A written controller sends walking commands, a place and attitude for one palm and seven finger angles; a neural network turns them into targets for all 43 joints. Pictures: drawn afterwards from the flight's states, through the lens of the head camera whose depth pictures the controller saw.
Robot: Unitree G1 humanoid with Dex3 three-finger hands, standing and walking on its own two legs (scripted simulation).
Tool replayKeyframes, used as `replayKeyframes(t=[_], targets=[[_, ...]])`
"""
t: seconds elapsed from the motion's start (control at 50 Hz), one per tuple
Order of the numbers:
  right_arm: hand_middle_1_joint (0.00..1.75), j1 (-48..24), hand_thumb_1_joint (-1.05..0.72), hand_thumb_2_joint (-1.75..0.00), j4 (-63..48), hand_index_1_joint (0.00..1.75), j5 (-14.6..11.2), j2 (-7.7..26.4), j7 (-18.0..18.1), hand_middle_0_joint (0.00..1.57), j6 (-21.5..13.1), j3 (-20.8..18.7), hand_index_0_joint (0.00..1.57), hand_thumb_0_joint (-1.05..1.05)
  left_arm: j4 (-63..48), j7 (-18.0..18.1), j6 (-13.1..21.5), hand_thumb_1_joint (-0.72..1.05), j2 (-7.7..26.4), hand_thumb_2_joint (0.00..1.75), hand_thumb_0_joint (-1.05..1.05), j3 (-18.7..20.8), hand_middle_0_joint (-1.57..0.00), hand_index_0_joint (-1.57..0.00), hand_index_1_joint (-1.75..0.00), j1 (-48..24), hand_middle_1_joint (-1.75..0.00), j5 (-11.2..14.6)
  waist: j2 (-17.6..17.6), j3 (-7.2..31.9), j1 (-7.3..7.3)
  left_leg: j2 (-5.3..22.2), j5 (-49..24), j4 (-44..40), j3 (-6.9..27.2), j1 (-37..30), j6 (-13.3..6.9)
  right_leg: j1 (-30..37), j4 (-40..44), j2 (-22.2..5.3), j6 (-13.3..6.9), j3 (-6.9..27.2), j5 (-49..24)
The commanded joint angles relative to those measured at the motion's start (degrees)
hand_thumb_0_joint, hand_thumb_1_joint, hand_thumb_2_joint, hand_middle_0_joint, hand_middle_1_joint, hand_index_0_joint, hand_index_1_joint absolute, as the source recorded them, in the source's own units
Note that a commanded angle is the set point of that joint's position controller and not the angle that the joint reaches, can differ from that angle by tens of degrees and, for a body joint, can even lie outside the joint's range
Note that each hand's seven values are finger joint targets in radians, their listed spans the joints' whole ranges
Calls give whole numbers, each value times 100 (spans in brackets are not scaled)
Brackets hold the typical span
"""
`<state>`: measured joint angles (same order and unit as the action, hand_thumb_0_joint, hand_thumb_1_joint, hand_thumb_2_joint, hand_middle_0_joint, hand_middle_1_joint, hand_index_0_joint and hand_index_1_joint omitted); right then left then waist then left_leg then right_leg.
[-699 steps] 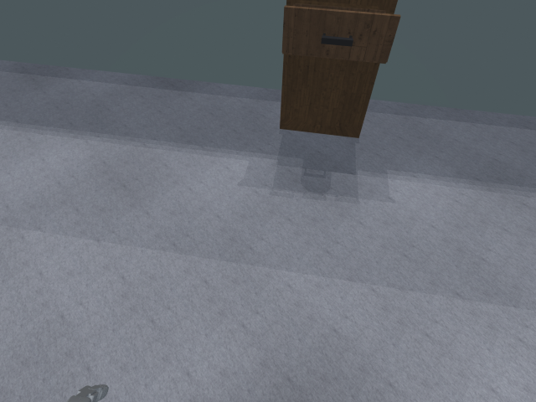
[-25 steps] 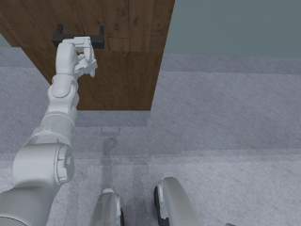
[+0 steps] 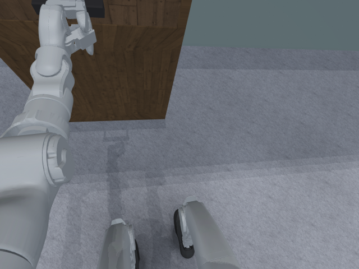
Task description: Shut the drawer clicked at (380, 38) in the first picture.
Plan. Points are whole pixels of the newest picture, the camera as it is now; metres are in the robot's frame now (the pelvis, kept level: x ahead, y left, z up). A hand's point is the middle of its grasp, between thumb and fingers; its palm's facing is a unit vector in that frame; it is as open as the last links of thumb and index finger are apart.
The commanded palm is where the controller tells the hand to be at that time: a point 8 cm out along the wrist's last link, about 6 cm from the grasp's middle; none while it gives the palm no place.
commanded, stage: push the drawer shut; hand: left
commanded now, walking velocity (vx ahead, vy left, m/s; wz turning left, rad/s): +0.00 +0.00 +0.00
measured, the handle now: out of the picture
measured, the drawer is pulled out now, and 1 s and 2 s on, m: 0.00 0.00 0.00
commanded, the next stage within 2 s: pull the fist back off the drawer in 0.28 s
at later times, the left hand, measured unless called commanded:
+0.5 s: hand (84, 29) +0.59 +0.09 +0.06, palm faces -0.10 -0.99 -0.04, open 3.1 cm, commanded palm +0.61 +0.10 +0.07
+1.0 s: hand (93, 34) +0.58 +0.07 +0.06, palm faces -0.10 -0.99 -0.03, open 3.1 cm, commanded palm +0.55 +0.11 +0.07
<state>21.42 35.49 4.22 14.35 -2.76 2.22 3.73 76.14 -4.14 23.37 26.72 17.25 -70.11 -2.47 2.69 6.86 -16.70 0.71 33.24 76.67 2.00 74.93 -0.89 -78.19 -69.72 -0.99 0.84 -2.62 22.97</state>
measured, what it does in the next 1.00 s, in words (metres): stands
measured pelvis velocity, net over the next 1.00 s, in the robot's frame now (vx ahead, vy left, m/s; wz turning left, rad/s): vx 0.00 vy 0.00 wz -0.01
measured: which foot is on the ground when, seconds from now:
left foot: down 0.00-1.00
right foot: down 0.00-1.00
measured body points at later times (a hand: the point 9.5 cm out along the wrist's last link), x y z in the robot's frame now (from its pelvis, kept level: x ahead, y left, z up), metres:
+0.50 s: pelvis -0.02 +0.00 -0.01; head +0.19 +0.04 +0.38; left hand +0.59 +0.15 +0.07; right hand -0.06 -0.25 -0.10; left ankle +0.01 +0.11 -0.61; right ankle +0.08 -0.13 -0.61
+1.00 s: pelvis +0.00 +0.00 +0.00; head +0.19 +0.02 +0.41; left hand +0.58 +0.13 +0.07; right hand -0.03 -0.24 -0.10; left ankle +0.01 +0.11 -0.61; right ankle +0.08 -0.13 -0.61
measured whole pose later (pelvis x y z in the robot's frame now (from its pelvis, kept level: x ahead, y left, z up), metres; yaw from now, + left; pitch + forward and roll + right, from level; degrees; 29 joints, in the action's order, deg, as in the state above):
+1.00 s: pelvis +0.00 +0.00 +0.00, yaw -1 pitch +32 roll -3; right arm 23.0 34.3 4.0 13.6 -4.5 2.9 3.7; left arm 69.1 -3.0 20.3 24.8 17.1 -66.7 -1.6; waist 3.1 6.7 -16.0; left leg 1.0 33.0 76.1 1.5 74.7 -1.1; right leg -78.1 -68.8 -0.5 1.1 -2.0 22.3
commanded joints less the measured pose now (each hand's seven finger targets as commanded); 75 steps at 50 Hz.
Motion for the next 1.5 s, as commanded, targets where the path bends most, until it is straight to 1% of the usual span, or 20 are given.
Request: replayKeyframes(t=[0.0, 0.24, 0.3, 0.34, 0.5, 0.56, 0.68, 0.7, 0.82, 0.86, 0.92, 0.96, 1.08, 1.16, 1.2, 1.22, 1.3, 1.36, 1.42, 1.48], targets=[[30, 1415, -90, -90, -106, 30, 39, 1145, 40, 20, -34, -351, 20, 0, -1355, 130, 302, 90, 1147, 90, 0, 121, -140, -140, -160, -3727, -160, -2, 1019, 3423, -495, -46, -1720, -923, 330, -1959, -94, 1886, 641, 279, -233, 8, -709], [30, 1544, -90, -90, 50, 30, 81, 1192, 81, 20, -129, -302, 20, 0, -1430, 218, 144, 90, 1157, 90, 0, -139, -140, -140, -160, -4771, -160, -68, 1552, 3483, -840, -51, -1346, -890, 447, -2104, -72, 1362, 664, 303, -236, -39, -433], [30, 1513, -90, -90, 89, 30, 95, 1197, 91, 20, -186, -273, 20, 0, -1263, 278, 81, 90, 984, 90, 0, -242, -140, -140, -160, -4871, -160, -59, 1629, 3202, -961, -41, -1089, -953, 496, -2081, -74, 1074, 674, 310, -237, -86, -280], [30, 1491, -90, -90, 95, 30, 89, 1236, 109, 20, -216, -260, 20, 0, -1260, 300, 69, 90, 1200, 90, 0, -166, -140, -140, -160, -4951, -160, -92, 1592, 3326, -949, -49, -894, -924, 472, -1940, -80, 1127, 673, 301, -226, -60, -176], [30, 1532, -90, -90, 59, 30, 128, 1260, 50, 20, -275, -244, 20, 0, -1139, 258, -9, 90, 1062, 90, 0, -271, -140, -140, -160, -4898, -160, -155, 1807, 3318, -874, -40, -797, -982, 631, -2096, -24, 917, 563, 274, -252, -140, -142], [30, 1549, -90, -90, 48, 30, 137, 1265, 12, 20, -241, -257, 20, 0, -1099, 241, -61, 90, 1069, 90, 0, -209, -140, -140, -160, -4742, -160, -139, 1587, 3348, -834, -30, -860, -930, 616, -1994, -37, 1044, 583, 268, -237, -127, -193], [30, 1527, -90, -90, -62, 30, 102, 1240, -48, 20, -180, -271, 20, 0, -1175, 186, -106, 90, 1057, 90, 0, -125, -140, -140, -160, -4202, -160, -98, 1406, 3330, -608, -47, -824, -977, 526, -1820, -52, 1330, 594, 262, -245, -108, -155], [30, 1542, -90, -90, -74, 30, 104, 1227, -55, 20, -178, -273, 20, 0, -1294, 168, -65, 90, 1010, 90, 0, -148, -140, -140, -160, -4171, -160, -83, 1568, 3386, -568, -47, -946, -1013, 548, -2016, -24, 1286, 563, 257, -254, -136, -221], [30, 1454, -90, -90, -166, 30, 43, 1184, -107, 20, -70, -349, 20, 0, -1678, 144, 0, 90, 739, 90, 0, -163, -140, -140, -160, -3391, -160, 29, 1380, 3461, -324, -18, -1394, -1080, 470, -2295, 9, 1540, 618, 252, -251, -127, -453], [30, 1428, -90, -90, -196, 30, 13, 1165, -116, 20, -23, -363, 20, 0, -1630, 163, -9, 90, 786, 90, 0, -31, -140, -140, -160, -2984, -160, 69, 1014, 3347, -239, -26, -1415, -1105, 365, -2087, -31, 1864, 696, 268, -243, -99, -490], [30, 1377, -90, -90, -316, 30, -21, 1109, -126, 20, 22, -405, 20, 0, -2036, 143, 122, 90, 813, 90, 0, 89, -140, -140, -160, -2476, -160, 108, 1089, 3750, 24, -48, -1826, -1117, 236, -2255, -23, 2328, 701, 265, -257, -40, -827], [30, 1346, -90, -90, -355, 30, -46, 1071, -127, 20, 65, -450, 20, 0, -2211, 123, 181, 90, 757, 90, 0, 146, -140, -140, -160, -2046, -160, 172, 831, 3758, 115, -44, -2120, -1155, 168, -2299, -24, 2688, 744, 280, -255, -13, -1162], [30, 1252, -90, -90, -353, 30, -108, 1005, -60, 20, 126, -491, 20, 0, -2222, 133, 334, 90, 576, 90, 0, 86, -140, -140, -160, -1876, -160, 242, 358, 3307, 51, -88, -2037, -1159, -20, -1883, -95, 3084, 836, 269, -207, 121, -1511], [30, 1232, -90, -90, -342, 30, -95, 981, -39, 20, 128, -542, 20, 0, -2420, 65, 552, 90, 485, 90, 0, 66, -140, -140, -160, -1683, -160, 279, 568, 3663, 150, -96, -2656, -1102, -36, -2306, -44, 3213, 735, 244, -231, 134, -2085], [30, 1190, -90, -90, -595, 30, -147, 996, -74, 20, 164, -607, 20, 0, -3122, -29, 581, 90, 571, 90, 0, 210, -140, -140, -160, -694, -160, 374, 906, 4370, 605, -98, -3435, -1287, -71, -2999, 26, 3755, 739, 242, -284, 134, -2649], [30, 1133, -90, -90, -682, 30, -197, 968, -91, 20, 190, -631, 20, 0, -3525, -86, 513, 90, 500, 90, 0, 166, -140, -140, -160, -222, -160, 452, 942, 4653, 715, -84, -3869, -1370, -75, -3277, 53, 4041, 797, 233, -275, 130, -2985], [30, 894, -90, -90, -1033, 30, -436, 889, -79, 20, 224, -683, 20, 0, -4609, -295, -79, 90, 80, 90, 0, -62, -140, -140, -160, 1664, -160, 891, 5, 4107, 951, -124, -3670, -1954, -289, -2876, -65, 5356, 1302, 236, -250, 202, -3707], [30, 677, -90, -90, -1070, 30, -545, 881, 30, 20, 139, -700, 20, 0, -5487, -324, -215, 90, -57, 90, 0, -169, -140, -140, -160, 1938, -160, 1106, -295, 3476, 912, -137, -3146, -2296, -372, -3020, -93, 5554, 1693, 246, -168, 188, -3450], [30, 459, -90, -90, -1043, 30, -575, 806, 117, 20, -28, -670, 20, 0, -6070, -342, -87, 90, -424, 90, 0, -553, -140, -140, -160, 2267, -160, 1195, 114, 3056, 906, -131, -3238, -2520, -369, -3642, -72, 5394, 1917, 239, -160, 147, -3244], [30, 281, -90, -90, -990, 30, -600, 818, 160, 20, -141, -660, 20, 0, -6056, -465, -73, 90, -623, 90, 0, -806, -140, -140, -160, 2911, -160, 1224, 27, 2453, 963, -101, -3108, -2776, -312, -3936, -30, 5290, 2131, 235, -160, 59, -2821]])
